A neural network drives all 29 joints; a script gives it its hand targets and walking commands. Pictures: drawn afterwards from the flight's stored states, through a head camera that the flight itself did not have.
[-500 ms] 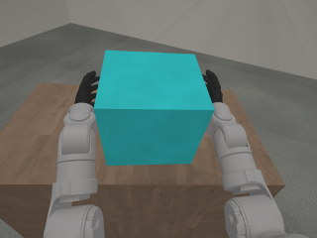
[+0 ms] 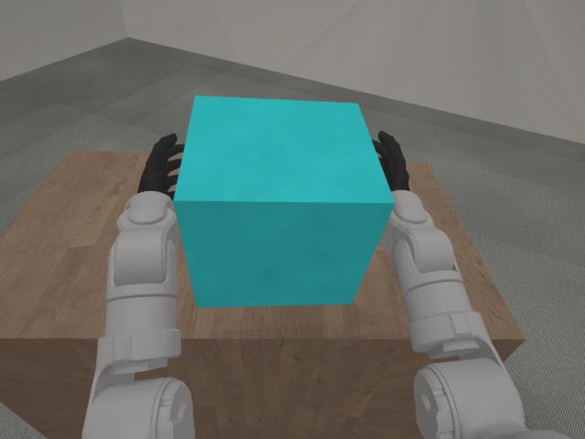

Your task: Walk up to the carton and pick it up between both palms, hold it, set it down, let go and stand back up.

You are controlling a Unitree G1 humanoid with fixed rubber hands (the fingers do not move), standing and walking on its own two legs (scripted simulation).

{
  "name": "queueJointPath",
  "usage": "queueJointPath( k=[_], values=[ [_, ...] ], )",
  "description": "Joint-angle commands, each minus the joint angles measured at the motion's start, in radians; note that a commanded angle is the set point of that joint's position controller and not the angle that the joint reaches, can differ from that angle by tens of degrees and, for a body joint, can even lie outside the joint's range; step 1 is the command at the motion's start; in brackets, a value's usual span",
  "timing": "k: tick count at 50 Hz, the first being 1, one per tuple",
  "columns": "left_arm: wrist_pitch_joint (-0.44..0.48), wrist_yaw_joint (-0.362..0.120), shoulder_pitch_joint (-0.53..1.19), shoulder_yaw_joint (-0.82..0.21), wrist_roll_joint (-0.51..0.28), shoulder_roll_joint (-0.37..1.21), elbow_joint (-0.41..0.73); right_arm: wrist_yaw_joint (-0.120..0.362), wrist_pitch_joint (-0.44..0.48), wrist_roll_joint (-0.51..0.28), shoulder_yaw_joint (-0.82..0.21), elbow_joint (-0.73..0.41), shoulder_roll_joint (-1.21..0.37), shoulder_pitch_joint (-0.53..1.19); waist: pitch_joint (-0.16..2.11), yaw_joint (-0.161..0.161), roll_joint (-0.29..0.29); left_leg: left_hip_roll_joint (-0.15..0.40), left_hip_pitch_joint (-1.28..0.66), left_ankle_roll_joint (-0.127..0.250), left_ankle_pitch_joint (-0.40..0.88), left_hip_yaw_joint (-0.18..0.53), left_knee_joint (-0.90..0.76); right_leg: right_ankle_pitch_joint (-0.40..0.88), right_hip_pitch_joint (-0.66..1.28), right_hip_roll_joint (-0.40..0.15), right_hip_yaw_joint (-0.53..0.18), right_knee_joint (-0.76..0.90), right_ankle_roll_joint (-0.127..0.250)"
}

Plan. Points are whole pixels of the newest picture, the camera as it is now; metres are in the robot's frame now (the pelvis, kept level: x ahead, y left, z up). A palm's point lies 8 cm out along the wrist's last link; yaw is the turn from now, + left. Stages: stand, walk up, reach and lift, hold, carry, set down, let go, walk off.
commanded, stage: hold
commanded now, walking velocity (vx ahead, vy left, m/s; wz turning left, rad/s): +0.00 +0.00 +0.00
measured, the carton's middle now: (277, 205) +0.36 +0.02 +0.17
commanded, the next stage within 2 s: none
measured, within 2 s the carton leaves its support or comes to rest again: neither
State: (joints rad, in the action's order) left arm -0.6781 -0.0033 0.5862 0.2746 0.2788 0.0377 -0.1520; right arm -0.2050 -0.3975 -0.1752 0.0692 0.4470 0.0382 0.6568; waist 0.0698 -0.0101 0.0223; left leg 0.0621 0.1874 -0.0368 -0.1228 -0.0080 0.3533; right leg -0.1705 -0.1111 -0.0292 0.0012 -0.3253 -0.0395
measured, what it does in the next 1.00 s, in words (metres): stands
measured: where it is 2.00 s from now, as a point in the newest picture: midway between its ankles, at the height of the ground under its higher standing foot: outside the picture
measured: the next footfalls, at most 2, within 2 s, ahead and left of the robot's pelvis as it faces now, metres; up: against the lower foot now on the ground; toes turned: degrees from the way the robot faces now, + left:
none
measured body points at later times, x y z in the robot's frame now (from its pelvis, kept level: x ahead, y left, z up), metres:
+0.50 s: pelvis +0.00 +0.00 +0.00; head -0.04 +0.02 +0.45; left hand +0.37 +0.18 +0.18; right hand +0.39 -0.13 +0.19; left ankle +0.04 +0.14 -0.75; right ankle +0.01 -0.14 -0.75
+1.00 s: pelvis +0.00 +0.00 +0.00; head -0.04 +0.02 +0.45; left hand +0.37 +0.18 +0.18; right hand +0.39 -0.13 +0.19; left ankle +0.04 +0.14 -0.75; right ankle +0.01 -0.14 -0.75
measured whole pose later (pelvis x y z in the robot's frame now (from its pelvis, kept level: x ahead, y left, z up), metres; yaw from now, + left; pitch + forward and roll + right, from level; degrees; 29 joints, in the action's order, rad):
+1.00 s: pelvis +0.00 +0.00 +0.00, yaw +0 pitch -3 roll -1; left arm -0.68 -0.01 0.57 0.27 0.29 0.04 -0.13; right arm -0.20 -0.37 -0.18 0.07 0.43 0.03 0.64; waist 0.06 -0.01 0.03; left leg 0.06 0.18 -0.04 -0.12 -0.01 0.35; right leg -0.17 -0.10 -0.03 0.00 -0.33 -0.04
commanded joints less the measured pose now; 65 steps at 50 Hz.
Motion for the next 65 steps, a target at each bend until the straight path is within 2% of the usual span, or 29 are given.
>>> queueJointPath(
  k=[1,3,5,7,10,15,17,18,21,25,26,29,30,32,34,37,38,39,41,48,49,51,58,59,60,61,62,63,65],
  values=[
    [0.062,-0.17,0.656,-0.529,-0.169,0.588,0.121,0.07,0.081,-0.056,-0.381,-0.26,-0.582,0.764,0.358,-0.15,0.008,-0.117,-0.24,0.019,0.029,-0.009,-0.062,0.129,0.155,0.066,0.062,0.09,-0.025],
    [0.062,-0.171,0.624,-0.508,-0.175,0.577,0.144,0.068,0.086,-0.088,-0.426,-0.321,-0.609,0.76,0.383,-0.119,0.034,-0.121,-0.231,0.025,0.081,-0.015,-0.058,0.233,0.189,0.063,0.05,0.08,-0.031],
    [0.06,-0.17,0.625,-0.519,-0.159,0.587,0.152,0.067,0.067,-0.077,-0.409,-0.214,-0.599,0.674,0.321,-0.152,-0.011,-0.123,-0.247,0.008,0.113,-0.009,-0.059,0.272,0.195,0.062,0.058,0.062,-0.022],
    [0.062,-0.175,0.592,-0.51,-0.165,0.567,0.187,0.061,0.081,-0.106,-0.452,-0.308,-0.586,0.707,0.384,-0.13,0.008,-0.122,-0.269,0.014,0.145,-0.006,-0.041,0.351,0.228,0.063,0.053,0.058,-0.029],
    [0.047,-0.166,0.547,-0.554,-0.177,0.608,0.184,0.052,0.071,-0.104,-0.446,-0.314,-0.558,0.688,0.382,-0.156,-0.008,-0.123,-0.277,-0.004,0.212,0.005,-0.024,0.391,0.216,0.07,0.051,0.051,-0.025],
    [0.043,-0.182,0.638,-0.503,-0.15,0.568,0.16,0.07,0.065,-0.056,-0.389,-0.252,-0.576,0.715,0.307,-0.145,0.002,-0.118,-0.26,0.019,0.047,-0.019,-0.071,0.148,0.136,0.062,0.067,0.088,-0.023],
    [0.049,-0.17,0.597,-0.516,-0.167,0.578,0.151,0.07,0.079,-0.095,-0.432,-0.326,-0.577,0.763,0.384,-0.114,0.005,-0.12,-0.258,0.02,0.086,-0.011,-0.056,0.195,0.166,0.067,0.059,0.077,-0.026],
    [0.055,-0.169,0.607,-0.487,-0.156,0.552,0.121,0.07,0.068,-0.084,-0.444,-0.291,-0.59,0.761,0.335,-0.116,0.06,-0.112,-0.233,0.026,0.076,-0.015,-0.055,0.232,0.177,0.06,0.057,0.072,-0.028],
    [0.049,-0.182,0.639,-0.471,-0.136,0.568,0.098,0.078,0.078,-0.057,-0.386,-0.211,-0.597,0.737,0.296,-0.122,0.024,-0.116,-0.234,0.029,-0.013,-0.023,-0.074,0.078,0.143,0.063,0.067,0.092,-0.021],
    [0.065,-0.169,0.58,-0.506,-0.16,0.564,0.15,0.067,0.086,-0.097,-0.449,-0.293,-0.602,0.729,0.375,-0.118,0.023,-0.128,-0.258,0.015,0.164,-0.009,-0.039,0.35,0.22,0.061,0.054,0.057,-0.035],
    [0.072,-0.172,0.61,-0.524,-0.167,0.564,0.197,0.062,0.083,-0.101,-0.451,-0.264,-0.6,0.674,0.356,-0.141,0.004,-0.123,-0.268,0.008,0.152,-0.003,-0.04,0.362,0.221,0.051,0.05,0.05,-0.036],
    [0.054,-0.173,0.576,-0.534,-0.167,0.576,0.136,0.06,0.087,-0.092,-0.433,-0.304,-0.578,0.726,0.331,-0.142,0.032,-0.124,-0.237,0.015,0.096,-0.006,-0.045,0.287,0.193,0.06,0.064,0.058,-0.031],
    [0.06,-0.175,0.62,-0.497,-0.15,0.567,0.143,0.063,0.079,-0.07,-0.417,-0.241,-0.581,0.708,0.344,-0.124,-0.001,-0.119,-0.262,0.018,0.09,-0.012,-0.058,0.233,0.17,0.064,0.06,0.07,-0.027],
    [0.057,-0.171,0.62,-0.534,-0.158,0.59,0.176,0.069,0.082,-0.077,-0.423,-0.271,-0.579,0.691,0.349,-0.155,-0.013,-0.122,-0.266,0.005,0.108,-0.005,-0.051,0.234,0.179,0.068,0.064,0.074,-0.023],
    [0.054,-0.174,0.583,-0.506,-0.156,0.579,0.167,0.07,0.092,-0.091,-0.44,-0.301,-0.59,0.712,0.345,-0.121,0.016,-0.118,-0.27,0.016,0.127,-0.011,-0.048,0.263,0.18,0.07,0.064,0.075,-0.025],
    [0.049,-0.179,0.622,-0.485,-0.137,0.568,0.077,0.07,0.08,-0.058,-0.39,-0.214,-0.57,0.756,0.262,-0.13,0.037,-0.114,-0.223,0.026,-0.004,-0.021,-0.075,0.091,0.14,0.063,0.068,0.091,-0.024],
    [0.059,-0.175,0.659,-0.52,-0.156,0.572,0.151,0.078,0.085,-0.056,-0.388,-0.229,-0.595,0.701,0.32,-0.157,0.015,-0.113,-0.269,0.018,0.037,-0.021,-0.073,0.124,0.142,0.066,0.069,0.089,-0.019],
    [0.052,-0.174,0.627,-0.496,-0.147,0.575,0.112,0.078,0.088,-0.06,-0.386,-0.237,-0.595,0.733,0.293,-0.118,0.015,-0.115,-0.239,0.024,0.024,-0.026,-0.073,0.114,0.156,0.057,0.055,0.097,-0.018],
    [0.057,-0.172,0.64,-0.51,-0.161,0.589,0.109,0.082,0.089,-0.048,-0.375,-0.212,-0.578,0.736,0.303,-0.146,0.006,-0.111,-0.253,0.017,0.028,-0.017,-0.073,0.105,0.124,0.068,0.068,0.098,-0.013],
    [0.064,-0.172,0.609,-0.518,-0.164,0.555,0.18,0.066,0.103,-0.094,-0.447,-0.301,-0.588,0.729,0.397,-0.13,0.008,-0.132,-0.274,0.013,0.147,-0.021,-0.039,0.315,0.218,0.064,0.061,0.061,-0.039],
    [0.071,-0.167,0.612,-0.558,-0.186,0.59,0.198,0.06,0.099,-0.093,-0.452,-0.314,-0.605,0.694,0.406,-0.165,0.001,-0.131,-0.277,0.003,0.149,-0.013,-0.037,0.326,0.21,0.069,0.068,0.058,-0.035],
    [0.066,-0.17,0.57,-0.515,-0.169,0.564,0.203,0.062,0.088,-0.1,-0.462,-0.302,-0.587,0.665,0.37,-0.132,0.025,-0.127,-0.263,0.011,0.17,-0.02,-0.042,0.359,0.23,0.069,0.066,0.055,-0.035],
    [0.035,-0.189,0.53,-0.507,-0.139,0.566,0.144,0.055,0.081,-0.085,-0.434,-0.288,-0.561,0.675,0.307,-0.145,0.021,-0.121,-0.262,0.012,0.13,-0.02,-0.058,0.29,0.212,0.068,0.061,0.075,-0.029],
    [0.027,-0.189,0.522,-0.489,-0.129,0.569,0.112,0.058,0.073,-0.065,-0.409,-0.241,-0.546,0.661,0.249,-0.157,0.019,-0.123,-0.263,0.015,0.069,-0.02,-0.07,0.216,0.17,0.062,0.076,0.087,-0.025],
    [0.033,-0.192,0.562,-0.455,-0.118,0.541,0.107,0.069,0.072,-0.062,-0.401,-0.195,-0.546,0.682,0.238,-0.13,0.031,-0.12,-0.266,0.025,0.036,-0.028,-0.076,0.152,0.153,0.061,0.068,0.097,-0.031],
    [0.038,-0.192,0.604,-0.468,-0.117,0.575,0.12,0.078,0.078,-0.04,-0.361,-0.181,-0.56,0.677,0.235,-0.143,-0.013,-0.112,-0.267,0.018,0.007,-0.03,-0.088,0.071,0.111,0.067,0.073,0.108,-0.019],
    [0.053,-0.186,0.631,-0.498,-0.144,0.578,0.157,0.084,0.1,-0.063,-0.409,-0.277,-0.572,0.758,0.326,-0.11,0.03,-0.117,-0.253,0.025,0.023,-0.024,-0.069,0.09,0.16,0.064,0.074,0.101,-0.02],
    [0.058,-0.175,0.646,-0.506,-0.163,0.579,0.164,0.087,0.103,-0.08,-0.41,-0.273,-0.589,0.755,0.327,-0.113,-0.01,-0.115,-0.256,0.019,0.063,-0.031,-0.068,0.126,0.138,0.064,0.062,0.095,-0.017],
    [0.07,-0.172,0.641,-0.52,-0.164,0.582,0.142,0.083,0.108,-0.069,-0.406,-0.254,-0.591,0.75,0.343,-0.133,0.007,-0.119,-0.252,0.022,0.063,-0.02,-0.062,0.146,0.156,0.062,0.07,0.082,-0.023]
  ],
)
